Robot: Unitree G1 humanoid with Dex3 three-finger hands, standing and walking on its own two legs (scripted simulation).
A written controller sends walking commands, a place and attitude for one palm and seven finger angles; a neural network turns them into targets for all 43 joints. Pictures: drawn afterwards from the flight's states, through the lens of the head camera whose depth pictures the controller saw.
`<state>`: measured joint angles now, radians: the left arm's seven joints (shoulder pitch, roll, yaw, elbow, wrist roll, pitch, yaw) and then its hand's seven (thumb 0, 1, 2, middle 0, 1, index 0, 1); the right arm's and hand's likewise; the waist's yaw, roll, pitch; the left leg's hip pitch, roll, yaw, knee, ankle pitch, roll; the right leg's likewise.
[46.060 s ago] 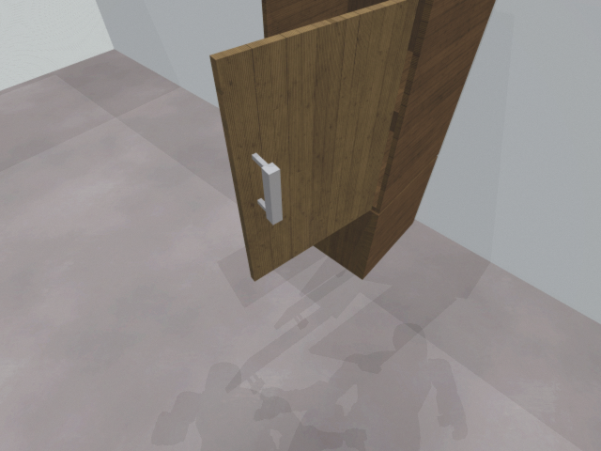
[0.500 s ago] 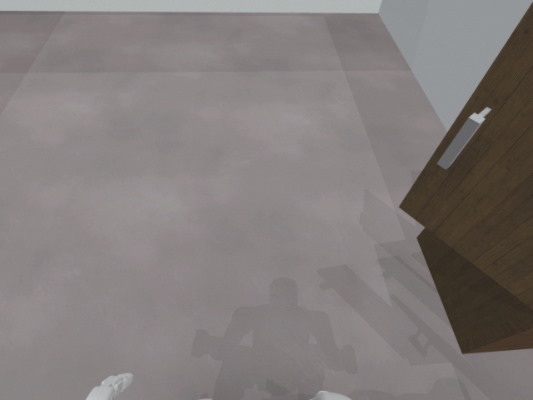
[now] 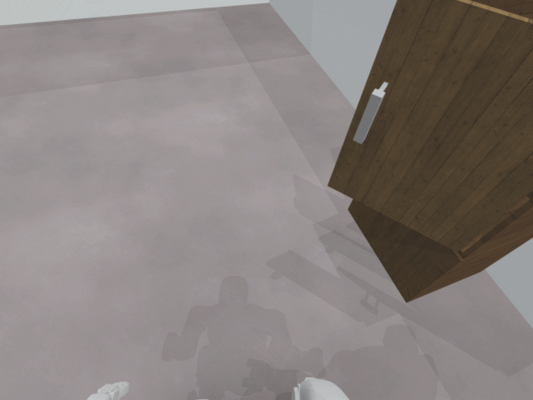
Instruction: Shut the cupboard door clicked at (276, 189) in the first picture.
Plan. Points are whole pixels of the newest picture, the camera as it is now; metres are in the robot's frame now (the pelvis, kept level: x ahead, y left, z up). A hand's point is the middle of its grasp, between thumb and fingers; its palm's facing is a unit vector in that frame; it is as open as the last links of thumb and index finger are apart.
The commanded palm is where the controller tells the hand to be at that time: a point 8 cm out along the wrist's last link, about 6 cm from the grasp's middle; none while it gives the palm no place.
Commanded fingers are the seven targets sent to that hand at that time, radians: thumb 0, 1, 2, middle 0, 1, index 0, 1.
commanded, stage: turn to face it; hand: left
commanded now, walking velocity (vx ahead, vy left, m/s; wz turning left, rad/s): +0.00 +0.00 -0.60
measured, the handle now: (371, 113) +0.72 -0.20 -0.01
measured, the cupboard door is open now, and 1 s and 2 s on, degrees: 37 37 37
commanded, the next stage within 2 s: take the last steps up to it in 0.74 s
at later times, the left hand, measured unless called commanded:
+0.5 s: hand out of the picture +0.13 +0.14 -0.16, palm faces -0.23 -0.94 -0.24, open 7.4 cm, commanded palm none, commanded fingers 0.00 0.90 0.90 -0.20 -0.30 -0.20 -0.30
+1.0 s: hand (206, 390) +0.15 +0.10 -0.16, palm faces -0.38 -0.89 -0.25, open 7.4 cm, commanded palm none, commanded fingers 0.00 0.90 0.90 -0.20 -0.30 -0.20 -0.30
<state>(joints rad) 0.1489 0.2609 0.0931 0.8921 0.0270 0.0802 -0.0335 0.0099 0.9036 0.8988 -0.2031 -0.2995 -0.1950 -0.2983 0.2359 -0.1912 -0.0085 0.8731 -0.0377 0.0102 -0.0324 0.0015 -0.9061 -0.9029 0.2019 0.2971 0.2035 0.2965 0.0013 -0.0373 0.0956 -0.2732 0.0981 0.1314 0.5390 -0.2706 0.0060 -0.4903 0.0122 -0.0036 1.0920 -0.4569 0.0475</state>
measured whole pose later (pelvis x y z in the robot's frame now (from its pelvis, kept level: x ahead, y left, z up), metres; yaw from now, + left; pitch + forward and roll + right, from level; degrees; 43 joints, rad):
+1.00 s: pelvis +0.01 -0.05 +0.00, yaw -24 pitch +0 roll +0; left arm 0.21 0.18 0.05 0.95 0.03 0.01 0.00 0.01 0.90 0.90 -0.20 -0.30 -0.19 -0.30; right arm 0.25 -0.24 -0.05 0.99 -0.03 0.06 -0.01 0.00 -0.91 -0.90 0.20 0.30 0.20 0.30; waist -0.01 0.05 0.05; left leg -0.42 0.07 0.04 0.97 -0.46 -0.03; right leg -0.22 0.01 -0.03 0.52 -0.31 -0.03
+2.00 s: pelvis +0.20 -0.16 +0.00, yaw -28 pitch +0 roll +0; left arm 0.19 0.18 0.05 1.02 0.01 0.04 0.04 0.01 0.91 0.90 -0.20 -0.30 -0.20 -0.30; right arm 0.10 -0.17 -0.03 0.96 -0.03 0.02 -0.04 0.00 -0.92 -0.90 0.20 0.30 0.20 0.30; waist 0.03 -0.02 0.11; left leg -0.31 0.04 0.07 0.54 -0.22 0.02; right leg -0.31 0.01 -0.03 0.83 -0.54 0.00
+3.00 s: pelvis +0.14 -0.14 +0.00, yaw -28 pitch -2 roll -2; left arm 0.36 0.19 0.00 1.05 0.02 0.00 0.03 0.01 0.90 0.90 -0.20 -0.30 -0.19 -0.30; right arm 0.31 -0.15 -0.01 1.08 -0.02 0.01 -0.01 0.00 -0.91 -0.90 0.20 0.30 0.20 0.30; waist 0.00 -0.03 0.01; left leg -0.32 -0.02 0.04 0.46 -0.13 0.06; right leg -0.23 0.00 -0.03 0.47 -0.24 -0.01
